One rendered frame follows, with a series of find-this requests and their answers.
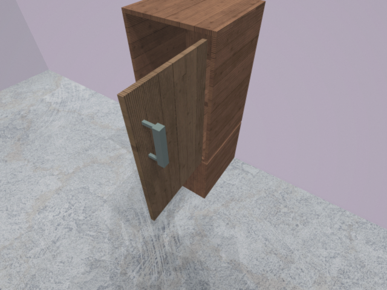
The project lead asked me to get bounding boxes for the handle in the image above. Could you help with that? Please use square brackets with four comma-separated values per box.
[141, 120, 169, 168]

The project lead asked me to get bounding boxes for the cupboard door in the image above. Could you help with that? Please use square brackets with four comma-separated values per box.
[117, 39, 207, 221]

